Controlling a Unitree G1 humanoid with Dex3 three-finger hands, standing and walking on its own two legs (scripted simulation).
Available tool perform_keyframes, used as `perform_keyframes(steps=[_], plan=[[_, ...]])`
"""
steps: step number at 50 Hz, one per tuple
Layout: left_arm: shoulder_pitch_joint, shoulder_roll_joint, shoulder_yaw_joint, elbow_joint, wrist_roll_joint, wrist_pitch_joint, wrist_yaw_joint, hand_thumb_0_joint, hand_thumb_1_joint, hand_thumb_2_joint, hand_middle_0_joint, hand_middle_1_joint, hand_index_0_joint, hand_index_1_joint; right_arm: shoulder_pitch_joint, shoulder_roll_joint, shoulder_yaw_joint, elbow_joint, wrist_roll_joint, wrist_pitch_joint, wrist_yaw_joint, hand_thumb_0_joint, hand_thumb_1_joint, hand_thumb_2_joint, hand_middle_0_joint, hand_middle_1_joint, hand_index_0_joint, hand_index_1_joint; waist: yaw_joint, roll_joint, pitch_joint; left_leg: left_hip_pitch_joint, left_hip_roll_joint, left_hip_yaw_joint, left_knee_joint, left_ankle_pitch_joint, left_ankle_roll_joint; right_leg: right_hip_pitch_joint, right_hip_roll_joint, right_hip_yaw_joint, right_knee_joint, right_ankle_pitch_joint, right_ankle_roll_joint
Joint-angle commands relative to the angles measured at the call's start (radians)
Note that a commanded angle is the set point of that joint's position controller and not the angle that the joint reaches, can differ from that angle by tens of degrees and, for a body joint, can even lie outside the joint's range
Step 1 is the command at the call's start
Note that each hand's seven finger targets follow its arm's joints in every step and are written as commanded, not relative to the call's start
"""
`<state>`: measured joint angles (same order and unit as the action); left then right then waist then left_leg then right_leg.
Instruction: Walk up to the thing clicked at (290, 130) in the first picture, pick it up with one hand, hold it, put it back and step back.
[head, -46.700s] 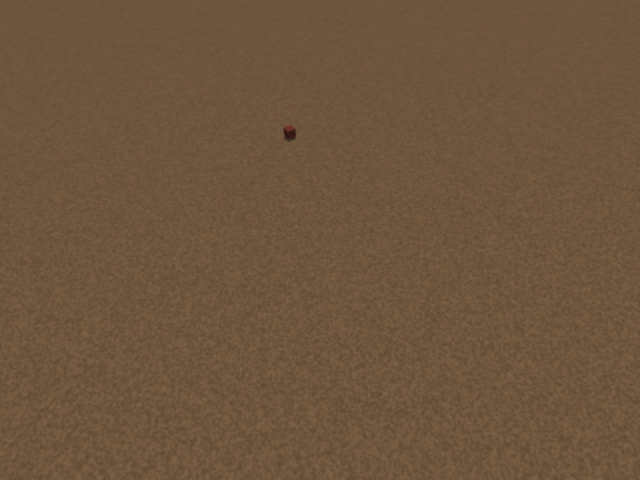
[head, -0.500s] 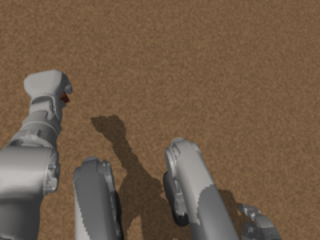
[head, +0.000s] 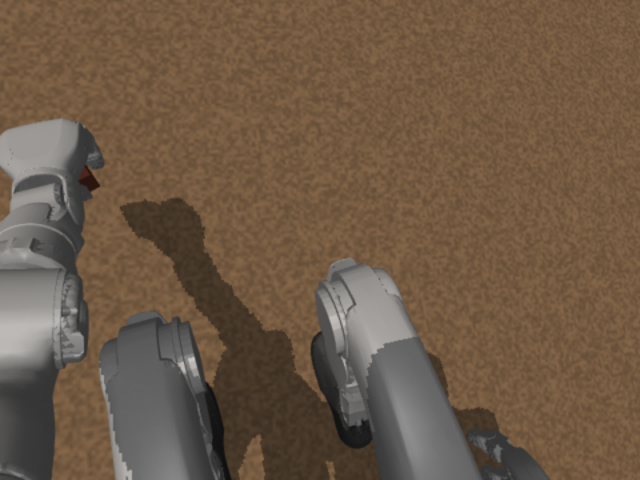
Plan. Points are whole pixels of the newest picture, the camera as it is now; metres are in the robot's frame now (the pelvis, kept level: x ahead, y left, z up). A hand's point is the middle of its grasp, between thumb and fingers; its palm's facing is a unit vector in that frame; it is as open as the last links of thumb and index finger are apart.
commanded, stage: crouch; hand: left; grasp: from above
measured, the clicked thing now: (69, 175) +0.53 +0.23 -0.20
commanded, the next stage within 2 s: lower in 0.36 s
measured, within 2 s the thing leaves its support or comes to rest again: rests again in 1.70 s
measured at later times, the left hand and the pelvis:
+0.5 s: hand (73, 184) +0.51 +0.22 -0.19, palm faces -0.44 -0.07 -0.89, open 5.7 cm; pelvis +0.00 +0.00 -0.02, yaw -1 degrees
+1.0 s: hand (85, 191) +0.52 +0.22 -0.24, palm faces -0.45 -0.08 -0.89, open 5.8 cm; pelvis +0.00 +0.00 -0.04, yaw -4 degrees
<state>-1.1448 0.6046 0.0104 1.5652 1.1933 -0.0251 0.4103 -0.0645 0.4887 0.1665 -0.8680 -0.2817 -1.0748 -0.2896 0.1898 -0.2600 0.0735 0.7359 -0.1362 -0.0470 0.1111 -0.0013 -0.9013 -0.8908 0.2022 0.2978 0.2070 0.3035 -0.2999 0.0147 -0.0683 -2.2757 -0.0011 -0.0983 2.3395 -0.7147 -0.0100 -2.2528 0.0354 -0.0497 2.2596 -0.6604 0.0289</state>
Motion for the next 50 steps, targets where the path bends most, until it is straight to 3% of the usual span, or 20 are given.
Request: perform_keyframes(steps=[1,5,6,8,13,14,16,25,29,32,34,39,41,43,45,47,48,50], plan=[[-0.409,0.212,0.009,-0.141,-0.008,-0.01,0.053,0.0,0.675,0.285,-1.033,-0.334,-1.073,-0.294,0.223,-0.251,-0.066,-0.007,-0.006,-0.005,-0.007,0.0,-0.897,-0.897,0.2,0.3,0.2,0.3,-0.03,0.278,-0.711,0.437,-0.012,0.067,-0.225,0.199,0.036,0.417,0.023,-0.093,-0.205,0.213,-0.069],[-0.407,0.215,0.011,-0.134,0.0,-0.008,0.052,0.0,0.709,0.309,-1.059,-0.337,-1.097,-0.3,0.238,-0.257,-0.058,-0.006,-0.006,-0.005,-0.004,0.0,-0.896,-0.896,0.2,0.299,0.2,0.299,-0.034,0.283,-0.727,0.433,-0.014,0.068,-0.215,0.209,0.036,0.422,0.022,-0.098,-0.193,0.222,-0.069],[-0.394,0.195,-0.005,-0.11,0.0,-0.008,0.048,0.0,0.707,0.324,-1.064,-0.351,-1.099,-0.315,0.231,-0.253,-0.056,-0.008,-0.007,-0.006,-0.002,0.0,-0.901,-0.898,0.2,0.3,0.2,0.3,-0.044,0.27,-0.7,0.423,-0.011,0.07,-0.2,0.211,0.038,0.427,0.024,-0.097,-0.192,0.23,-0.067],[-0.413,0.235,0.011,-0.128,0.002,-0.011,0.051,0.0,0.716,0.329,-1.072,-0.355,-1.106,-0.32,0.24,-0.262,-0.051,-0.005,-0.007,-0.005,-0.002,0.0,-0.901,-0.898,0.2,0.3,0.2,0.3,-0.038,0.267,-0.715,0.411,-0.013,0.07,-0.192,0.219,0.04,0.436,0.025,-0.096,-0.19,0.241,-0.064],[-0.399,0.2,-0.004,-0.099,0.006,-0.009,0.051,0.0,0.72,0.317,-1.074,-0.344,-1.108,-0.309,0.244,-0.264,-0.042,-0.006,-0.011,-0.009,0.005,0.0,-0.901,-0.898,0.2,0.3,0.2,0.3,-0.058,0.292,-0.676,0.418,-0.01,0.061,-0.184,0.228,0.035,0.404,0.025,-0.11,-0.168,0.248,-0.068],[-0.42,0.233,0.005,-0.124,0.004,-0.014,0.054,0.0,0.712,0.32,-1.073,-0.338,-1.103,-0.307,0.242,-0.268,-0.04,-0.005,-0.01,-0.007,0.005,0.0,-0.9,-0.898,0.2,0.3,0.2,0.3,-0.047,0.281,-0.705,0.405,-0.01,0.059,-0.181,0.225,0.037,0.417,0.028,-0.11,-0.168,0.247,-0.067],[-0.4,0.229,0.004,-0.108,0.002,-0.011,0.056,0.0,0.745,0.34,-1.094,-0.356,-1.126,-0.323,0.24,-0.265,-0.039,-0.01,-0.012,-0.005,0.007,0.0,-0.901,-0.898,0.2,0.3,0.2,0.3,-0.047,0.281,-0.705,0.4,-0.01,0.066,-0.17,0.236,0.039,0.441,0.029,-0.104,-0.17,0.264,-0.063],[-0.402,0.237,0.0,-0.079,0.01,-0.018,0.054,0.0,0.668,0.363,-1.075,-0.357,-1.095,-0.337,0.24,-0.277,-0.027,-0.01,-0.017,-0.009,0.013,0.0,-0.908,-0.899,0.2,0.3,0.2,0.3,-0.063,0.29,-0.654,0.386,-0.01,0.055,-0.161,0.215,0.036,0.399,0.032,-0.118,-0.152,0.24,-0.066],[-0.412,0.241,-0.005,-0.027,0.004,-0.025,0.07,0.0,0.64,0.382,-1.052,-0.365,-1.07,-0.347,0.23,-0.28,-0.01,-0.011,-0.025,-0.014,0.014,0.0,-0.905,-0.898,0.2,0.3,0.2,0.3,-0.084,0.256,-0.609,0.328,-0.011,0.049,-0.143,0.173,0.043,0.383,0.037,-0.121,-0.153,0.206,-0.063],[-0.426,0.276,0.003,-0.035,0.022,-0.034,0.081,0.0,0.637,0.395,-1.047,-0.38,-1.066,-0.361,0.229,-0.283,0.003,-0.014,-0.026,-0.017,0.012,0.0,-0.905,-0.897,0.2,0.3,0.2,0.3,-0.072,0.3,-0.63,0.36,-0.009,0.048,-0.14,0.2,0.038,0.389,0.037,-0.126,-0.137,0.229,-0.065],[-0.431,0.279,0.009,-0.024,0.034,-0.038,0.084,0.0,0.681,0.4,-1.065,-0.399,-1.089,-0.374,0.247,-0.298,0.005,-0.015,-0.031,-0.024,0.015,0.0,-0.903,-0.897,0.2,0.3,0.2,0.3,-0.097,0.284,-0.627,0.367,-0.008,0.041,-0.126,0.223,0.039,0.387,0.031,-0.133,-0.127,0.254,-0.061],[-0.424,0.314,0.021,-0.006,0.041,-0.045,0.115,0.0,0.624,0.394,-1.028,-0.398,-1.05,-0.376,0.237,-0.301,0.019,-0.023,-0.041,-0.033,0.024,0.0,-0.904,-0.898,0.2,0.3,0.2,0.3,-0.092,0.327,-0.616,0.366,-0.005,0.037,-0.12,0.203,0.035,0.379,0.039,-0.14,-0.12,0.236,-0.064],[-0.44,0.304,0.018,0.006,0.048,-0.044,0.124,0.0,0.654,0.398,-1.048,-0.399,-1.07,-0.377,0.245,-0.305,0.027,-0.019,-0.049,-0.043,0.032,0.0,-0.904,-0.897,0.2,0.3,0.2,0.3,-0.111,0.335,-0.601,0.372,-0.003,0.036,-0.111,0.208,0.034,0.366,0.036,-0.145,-0.109,0.248,-0.064],[-0.437,0.331,0.041,-0.023,0.043,-0.042,0.134,0.0,0.66,0.425,-1.045,-0.423,-1.067,-0.4,0.253,-0.318,0.023,-0.025,-0.048,-0.046,0.036,0.0,-0.903,-0.897,0.2,0.3,0.2,0.3,-0.102,0.358,-0.635,0.4,-0.002,0.029,-0.113,0.234,0.032,0.375,0.034,-0.15,-0.109,0.266,-0.063],[-0.428,0.321,0.025,-0.003,0.046,-0.039,0.137,0.0,0.671,0.41,-1.049,-0.428,-1.075,-0.402,0.247,-0.314,0.032,-0.02,-0.056,-0.051,0.045,0.0,-0.905,-0.897,0.2,0.3,0.2,0.3,-0.115,0.359,-0.61,0.383,0.001,0.031,-0.105,0.225,0.033,0.381,0.039,-0.152,-0.107,0.266,-0.062],[-0.41,0.334,0.03,-0.013,0.04,-0.038,0.14,0.0,0.668,0.411,-1.051,-0.417,-1.074,-0.394,0.239,-0.314,0.036,-0.029,-0.051,-0.049,0.05,0.0,-0.903,-0.897,0.2,0.3,0.2,0.3,-0.1,0.379,-0.628,0.388,0.002,0.025,-0.115,0.233,0.029,0.384,0.042,-0.156,-0.101,0.266,-0.066],[-0.416,0.324,0.025,0.017,0.043,-0.036,0.139,0.0,0.672,0.413,-1.054,-0.424,-1.077,-0.4,0.243,-0.321,0.039,-0.028,-0.057,-0.055,0.054,0.0,-0.907,-0.899,0.2,0.3,0.2,0.3,-0.124,0.355,-0.578,0.371,0.003,0.025,-0.096,0.221,0.033,0.362,0.037,-0.161,-0.1,0.263,-0.064],[-0.419,0.34,0.029,-0.001,0.037,-0.038,0.141,0.0,0.631,0.389,-1.013,-0.398,-1.039,-0.371,0.249,-0.327,0.045,-0.026,-0.057,-0.061,0.061,0.0,-0.896,-0.894,0.201,0.3,0.2,0.3,-0.124,0.343,-0.585,0.366,0.004,0.02,-0.092,0.232,0.035,0.382,0.041,-0.161,-0.102,0.276,-0.061]])
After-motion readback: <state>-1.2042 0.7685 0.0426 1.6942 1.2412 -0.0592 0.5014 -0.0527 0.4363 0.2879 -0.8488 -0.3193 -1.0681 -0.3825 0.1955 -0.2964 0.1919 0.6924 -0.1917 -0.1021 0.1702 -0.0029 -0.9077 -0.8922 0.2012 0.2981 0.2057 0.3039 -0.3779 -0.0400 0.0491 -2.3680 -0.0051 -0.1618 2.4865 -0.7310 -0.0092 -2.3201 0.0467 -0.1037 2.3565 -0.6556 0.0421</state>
